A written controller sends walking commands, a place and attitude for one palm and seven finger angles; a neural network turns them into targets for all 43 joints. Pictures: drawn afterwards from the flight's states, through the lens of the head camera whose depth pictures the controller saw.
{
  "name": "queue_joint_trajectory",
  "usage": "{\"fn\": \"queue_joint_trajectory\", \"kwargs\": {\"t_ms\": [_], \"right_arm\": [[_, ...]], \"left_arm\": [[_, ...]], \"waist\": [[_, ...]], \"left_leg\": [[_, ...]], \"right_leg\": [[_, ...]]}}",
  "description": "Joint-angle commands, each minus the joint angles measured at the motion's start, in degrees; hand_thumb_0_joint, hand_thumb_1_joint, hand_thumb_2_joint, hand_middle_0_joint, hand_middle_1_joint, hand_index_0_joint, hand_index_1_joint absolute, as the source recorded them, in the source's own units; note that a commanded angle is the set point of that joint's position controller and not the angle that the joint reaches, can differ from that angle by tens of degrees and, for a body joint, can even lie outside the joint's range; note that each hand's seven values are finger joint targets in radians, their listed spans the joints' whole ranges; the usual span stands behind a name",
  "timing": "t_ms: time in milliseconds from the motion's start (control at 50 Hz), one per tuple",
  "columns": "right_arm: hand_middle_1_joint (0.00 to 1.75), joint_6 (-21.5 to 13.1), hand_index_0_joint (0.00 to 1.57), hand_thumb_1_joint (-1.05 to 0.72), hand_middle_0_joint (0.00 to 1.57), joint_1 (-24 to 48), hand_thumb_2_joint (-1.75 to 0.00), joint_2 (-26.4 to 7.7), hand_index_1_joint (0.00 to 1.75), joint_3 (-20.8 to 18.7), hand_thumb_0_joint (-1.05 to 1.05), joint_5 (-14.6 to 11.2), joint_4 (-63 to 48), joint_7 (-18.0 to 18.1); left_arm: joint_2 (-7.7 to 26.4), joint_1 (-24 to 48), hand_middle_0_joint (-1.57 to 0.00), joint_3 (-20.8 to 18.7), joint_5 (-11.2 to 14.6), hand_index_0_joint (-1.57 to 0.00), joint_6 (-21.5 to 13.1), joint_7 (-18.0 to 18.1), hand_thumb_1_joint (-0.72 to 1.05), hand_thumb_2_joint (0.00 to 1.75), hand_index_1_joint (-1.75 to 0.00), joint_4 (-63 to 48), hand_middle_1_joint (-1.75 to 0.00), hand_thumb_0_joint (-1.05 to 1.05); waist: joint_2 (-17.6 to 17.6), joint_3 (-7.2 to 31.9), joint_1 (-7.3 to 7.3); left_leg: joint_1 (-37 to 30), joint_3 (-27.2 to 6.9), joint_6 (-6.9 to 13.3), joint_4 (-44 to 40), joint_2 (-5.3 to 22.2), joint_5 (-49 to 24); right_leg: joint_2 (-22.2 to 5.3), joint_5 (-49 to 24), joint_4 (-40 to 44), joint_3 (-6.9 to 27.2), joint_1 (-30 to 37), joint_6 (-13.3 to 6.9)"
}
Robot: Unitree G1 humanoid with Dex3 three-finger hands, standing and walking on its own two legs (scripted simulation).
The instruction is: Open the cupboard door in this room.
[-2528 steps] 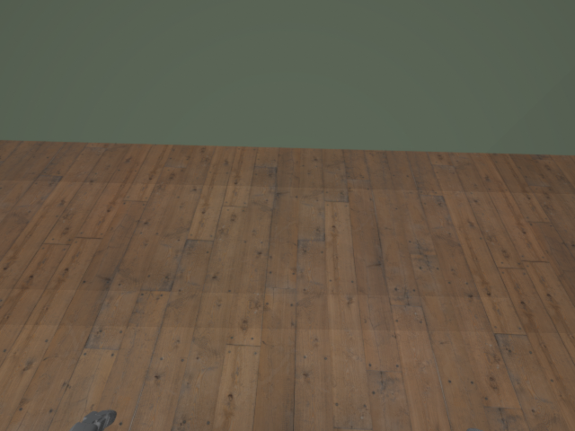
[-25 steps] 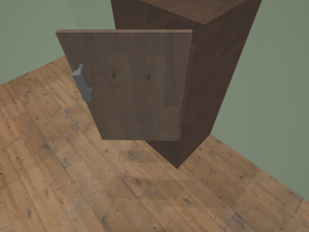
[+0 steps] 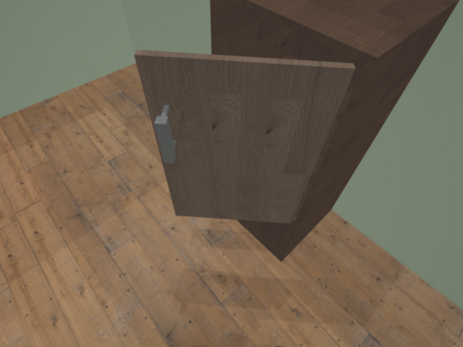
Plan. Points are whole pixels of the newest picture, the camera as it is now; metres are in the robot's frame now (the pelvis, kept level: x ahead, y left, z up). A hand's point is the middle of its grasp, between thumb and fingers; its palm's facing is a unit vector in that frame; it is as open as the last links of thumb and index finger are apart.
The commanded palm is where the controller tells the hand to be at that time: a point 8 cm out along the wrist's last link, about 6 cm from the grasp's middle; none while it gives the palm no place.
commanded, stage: come to a stop and stand still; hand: left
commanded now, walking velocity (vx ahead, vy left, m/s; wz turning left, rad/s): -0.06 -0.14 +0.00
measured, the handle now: (168, 134) +0.52 +0.18 +0.03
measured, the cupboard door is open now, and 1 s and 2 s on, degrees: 43 43 43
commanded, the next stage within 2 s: look again from close up in 0.92 s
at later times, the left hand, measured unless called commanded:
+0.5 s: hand out of the picture -0.01 +0.14 -0.17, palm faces +0.05 -0.98 -0.18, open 7.2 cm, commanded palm none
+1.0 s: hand out of the picture -0.09 +0.11 -0.17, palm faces +0.07 -0.99 -0.13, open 7.4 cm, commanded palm none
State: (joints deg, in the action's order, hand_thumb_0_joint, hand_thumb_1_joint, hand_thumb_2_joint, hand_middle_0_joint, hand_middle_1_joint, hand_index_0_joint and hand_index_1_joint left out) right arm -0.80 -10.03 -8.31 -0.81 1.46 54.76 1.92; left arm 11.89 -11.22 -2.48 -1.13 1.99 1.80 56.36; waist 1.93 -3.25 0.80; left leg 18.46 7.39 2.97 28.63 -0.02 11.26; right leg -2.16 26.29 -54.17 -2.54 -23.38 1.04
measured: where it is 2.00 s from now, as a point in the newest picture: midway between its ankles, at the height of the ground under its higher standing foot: outside the picture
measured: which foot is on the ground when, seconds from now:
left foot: down 0.00-0.20, up 0.22-0.38, down 0.40-1.00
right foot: up 0.00-0.14, down 0.16-1.00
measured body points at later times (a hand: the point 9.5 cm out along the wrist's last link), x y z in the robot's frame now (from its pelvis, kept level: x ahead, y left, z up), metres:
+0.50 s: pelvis -0.03 -0.03 +0.01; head -0.03 -0.02 +0.46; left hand -0.01 +0.19 -0.16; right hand -0.04 -0.24 -0.15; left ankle -0.03 +0.09 -0.73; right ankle -0.03 -0.11 -0.73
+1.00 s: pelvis -0.05 -0.03 +0.01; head -0.05 -0.03 +0.46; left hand -0.09 +0.16 -0.16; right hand -0.08 -0.23 -0.15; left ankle -0.03 +0.09 -0.73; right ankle -0.03 -0.11 -0.73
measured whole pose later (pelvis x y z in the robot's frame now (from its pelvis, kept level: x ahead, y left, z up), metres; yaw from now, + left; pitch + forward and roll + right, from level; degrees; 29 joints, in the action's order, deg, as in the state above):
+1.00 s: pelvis -0.05 -0.03 +0.01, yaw +0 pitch -2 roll +0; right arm 0.0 -19.8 -4.8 0.8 1.0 65.5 1.9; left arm 5.9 -20.3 0.2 -0.5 -0.2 1.4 65.4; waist 0.9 -0.7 0.8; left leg 10.6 2.4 -0.5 23.0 1.2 10.9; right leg 1.9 10.8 -23.0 -4.7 -11.1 -3.8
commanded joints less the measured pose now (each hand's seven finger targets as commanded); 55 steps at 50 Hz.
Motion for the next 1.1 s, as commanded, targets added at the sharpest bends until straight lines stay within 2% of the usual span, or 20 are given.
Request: {"fn": "queue_joint_trajectory", "kwargs": {"t_ms": [0, 40, 100, 120, 160, 180, 200, 260, 320, 360, 400, 420, 440, 620, 920, 980, 1000, 1020, 1040, 1080], "right_arm": [[0.30, 0.2, 0.20, -0.90, 0.20, -6.7, -0.90, -11.1, 0.30, -3.4, 0.00, 0.4, -0.9, 0.8], [0.30, 0.4, 0.20, -0.90, 0.20, -6.1, -0.90, -11.6, 0.30, -3.7, 0.00, 0.6, -0.9, 0.7], [0.30, 0.9, 0.20, -0.90, 0.20, -4.7, -0.90, -10.9, 0.30, -3.6, 0.00, 0.2, -1.0, 0.2], [0.30, 0.8, 0.20, -0.90, 0.20, -4.7, -0.90, -9.1, 0.30, -3.3, 0.00, -0.1, -0.7, 0.0], [0.30, 1.4, 0.20, -0.90, 0.20, -3.6, -0.90, -3.9, 0.30, -2.0, 0.00, -0.8, -1.7, -0.6], [0.30, 1.9, 0.20, -0.90, 0.20, -2.8, -0.90, -4.0, 0.30, -1.8, 0.00, -0.5, -1.2, -0.7], [0.30, 2.4, 0.20, -0.90, 0.20, -3.0, -0.90, -4.1, 0.30, -2.0, 0.00, -0.3, -0.4, -0.8], [0.30, 2.4, 0.20, -0.90, 0.20, -6.0, -0.90, -3.0, 0.30, -1.5, 0.00, -0.3, 2.7, -0.8], [0.30, 1.9, 0.20, -0.90, 0.20, -7.5, -0.90, -2.0, 0.30, -1.0, 0.00, -0.5, 4.2, -0.6], [0.30, 0.9, 0.20, -0.90, 0.20, -9.7, -0.90, -2.1, 0.30, -0.5, 0.00, -0.5, 5.8, -0.3], [0.30, -0.2, 0.20, -0.90, 0.20, -9.6, -0.90, -3.8, 0.30, -0.2, 0.00, -0.3, 6.5, 0.3], [0.30, -0.3, 0.20, -0.90, 0.20, -8.9, -0.90, -3.8, 0.30, -0.2, 0.00, -0.4, 7.0, 0.5], [0.30, -0.5, 0.20, -0.90, 0.20, -8.6, -0.90, -3.5, 0.30, 0.1, 0.00, -0.6, 7.6, 0.5], [0.30, 0.2, 0.20, -0.90, 0.20, -10.7, -0.90, -2.5, 0.30, 0.4, 0.00, -0.7, 9.2, 0.4], [0.30, 0.3, 0.20, -0.90, 0.20, -13.9, -0.90, -0.6, 0.30, 0.8, 0.00, -0.5, 9.6, 0.3], [0.30, 0.0, 0.20, -0.90, 0.20, -14.7, -0.90, -0.5, 0.30, 0.9, 0.00, -0.5, 9.6, 0.4], [0.30, -0.8, 0.20, -0.90, 0.20, -5.9, -0.90, -4.5, 0.30, 0.2, 0.00, -0.8, 6.3, -0.6], [0.30, -0.7, 0.20, -0.90, 0.20, -7.3, -0.90, -2.0, 0.30, 1.0, 0.00, -1.3, 4.4, -0.7], [0.30, -0.6, 0.20, -0.90, 0.20, -13.7, -0.90, -0.1, 0.30, 0.6, 0.00, -1.0, 5.0, -0.1], [0.30, -0.7, 0.20, -0.90, 0.20, -14.7, -0.90, -1.1, 0.30, 0.5, 0.00, -0.9, 5.9, -0.3]], "left_arm": [[1.2, -4.7, -0.20, -0.4, -0.1, -0.20, 0.2, 0.0, 0.90, 0.90, -0.30, -2.5, -0.30, 0.00], [1.2, -4.9, -0.20, -0.6, -0.1, -0.20, 0.0, -0.2, 0.90, 0.90, -0.30, -2.9, -0.30, 0.00], [0.6, -7.6, -0.20, -0.8, -0.3, -0.20, -0.5, -0.3, 0.90, 0.90, -0.30, -2.3, -0.30, 0.00], [1.7, -8.6, -0.20, -0.8, -0.5, -0.20, -1.1, -0.1, 0.90, 0.90, -0.30, -2.2, -0.30, 0.00], [6.5, -6.8, -0.20, -0.9, -0.6, -0.20, -1.7, 0.1, 0.90, 0.90, -0.30, -2.9, -0.30, 0.00], [6.0, -5.1, -0.20, -0.4, -0.4, -0.20, -2.1, 0.2, 0.90, 0.90, -0.30, -3.4, -0.30, 0.00], [5.4, -3.3, -0.20, -0.5, -0.4, -0.20, -2.4, 0.3, 0.90, 0.90, -0.30, -3.7, -0.30, 0.00], [3.7, -2.2, -0.20, -0.2, -0.1, -0.20, -2.6, 0.2, 0.90, 0.90, -0.30, -3.1, -0.30, 0.00], [3.8, -4.1, -0.20, 0.0, 0.1, -0.20, -2.8, 0.1, 0.90, 0.90, -0.30, -1.7, -0.30, 0.00], [3.2, -4.9, -0.20, 0.3, 0.6, -0.20, -2.9, 0.0, 0.90, 0.90, -0.30, -0.3, -0.30, 0.00], [1.5, -6.5, -0.20, 0.8, 0.9, -0.20, -3.1, -0.1, 0.90, 0.90, -0.30, 0.9, -0.30, 0.00], [1.1, -6.9, -0.20, 0.9, 0.7, -0.20, -3.1, 0.0, 0.90, 0.90, -0.30, 1.7, -0.30, 0.00], [1.5, -6.5, -0.20, 0.9, 0.9, -0.20, -3.0, -0.1, 0.90, 0.90, -0.30, 2.7, -0.30, 0.00], [0.8, -8.6, -0.20, 1.8, 0.6, -0.20, -2.9, -0.2, 0.90, 0.90, -0.30, 6.1, -0.30, 0.00], [-1.0, -12.3, -0.20, 1.7, 0.5, -0.20, -3.2, 0.1, 0.90, 0.90, -0.30, 7.4, -0.30, 0.00], [-1.3, -12.5, -0.20, 1.7, 0.6, -0.20, -3.4, 0.1, 0.90, 0.90, -0.30, 7.4, -0.30, 0.00], [1.2, -15.7, -0.20, 2.1, -0.4, -0.20, -4.9, 2.4, 0.90, 0.90, -0.30, 8.5, -0.30, 0.00], [3.5, -15.5, -0.20, 1.9, -0.3, -0.20, -5.9, 2.2, 0.90, 0.90, -0.30, 8.6, -0.30, 0.00], [2.7, -13.9, -0.20, 1.6, -0.1, -0.20, -5.6, 1.9, 0.90, 0.90, -0.30, 6.7, -0.30, 0.00], [2.0, -11.1, -0.20, 1.6, 0.1, -0.20, -5.5, 1.5, 0.90, 0.90, -0.30, 5.5, -0.30, 0.00]], "waist": [[-7.2, 7.9, -1.84], [-6.8, 7.2, -1.49], [-5.4, 7.3, -0.08], [-2.3, 6.9, 0.43], [11.4, 2.9, -0.58], [8.9, 3.6, -0.30], [10.5, 2.4, -0.69], [5.1, 0.8, -1.80], [2.8, 0.2, -1.39], [-0.8, 0.6, -1.61], [-6.0, 1.6, -0.05], [-5.3, 1.3, 0.37], [-9.3, 1.6, 0.37], [-0.4, -3.1, -0.31], [-0.9, -4.2, -0.32], [-1.8, -2.9, -0.42], [-4.8, -5.4, 2.23], [-1.4, -2.0, -1.00], [-2.1, 4.6, -2.81], [1.2, 7.8, -3.01]], "left_leg": [[-10.4, -15.9, 9.5, -8.3, 19.5, -31.4], [-8.3, -16.1, 8.9, -7.9, 19.5, -28.8], [-2.6, -13.7, 5.5, -6.3, 15.7, -14.5], [0.2, -11.9, 3.1, -3.4, 13.0, -8.7], [4.9, -3.0, -2.9, 5.1, 2.1, 11.4], [2.1, -5.0, -3.1, 10.0, 2.0, 14.7], [2.2, -6.1, -2.9, 13.7, 2.5, 15.3], [0.4, -5.6, -3.3, 16.0, 2.2, 10.6], [-3.5, -5.2, -3.8, 4.8, 2.5, 7.9], [-8.8, -7.2, -3.3, -4.8, 3.5, -0.7], [-8.5, -10.8, -1.7, -6.7, 7.9, -10.9], [-7.4, -10.5, -1.7, -6.6, 8.4, -11.2], [-6.3, -10.7, -1.6, -8.0, 8.1, -10.5], [-5.8, -9.1, -2.0, -11.4, 5.5, 3.8], [-4.8, -8.5, -1.8, -10.4, 4.4, 4.8], [-4.6, -8.6, -1.9, -10.2, 4.4, 3.3], [-0.4, -5.4, -4.1, 2.3, 4.2, 5.0], [-2.6, -6.5, -4.2, 3.7, 3.3, 4.2], [-5.0, -7.3, -3.5, 2.7, 2.6, 7.2], [-6.8, -7.4, -3.2, 0.6, 2.7, 2.7]], "right_leg": [[-0.4, 1.4, 6.6, 1.5, 2.1, -0.4], [-0.1, 0.0, 11.5, 1.4, 4.6, -1.1], [0.6, -10.2, 23.5, 0.0, 12.9, -1.5], [-1.0, -13.8, 30.4, 3.0, 16.5, -1.9], [-14.5, -19.9, 37.6, 16.1, 11.0, -8.2], [-15.1, -19.0, 38.6, 15.7, 7.3, -11.3], [-13.4, -17.0, 39.4, 14.5, 5.6, -11.6], [-9.8, -18.0, 38.6, 10.3, 5.3, -10.9], [-8.7, -17.4, 36.8, 9.6, 6.9, -10.1], [-6.6, -18.6, 33.9, 8.5, 6.3, -7.2], [-3.2, -21.7, 32.3, 6.2, 10.1, -4.2], [-3.0, -21.9, 32.7, 5.9, 11.7, -3.6], [-3.3, -21.8, 32.2, 5.2, 13.7, -3.3], [-3.7, -8.6, 39.0, 6.7, 10.9, -3.4], [-3.9, -4.0, 39.9, 7.4, 7.7, -3.7], [-3.9, -6.2, 38.9, 7.2, 8.7, -3.9], [-7.2, -25.9, 38.6, 10.8, 8.0, -0.1], [-11.6, -39.8, 37.7, 12.3, 9.9, -1.3], [-12.3, -34.1, 35.6, 11.8, 13.6, -3.8], [-9.2, -23.0, 35.0, 9.0, 13.3, -6.3]]}}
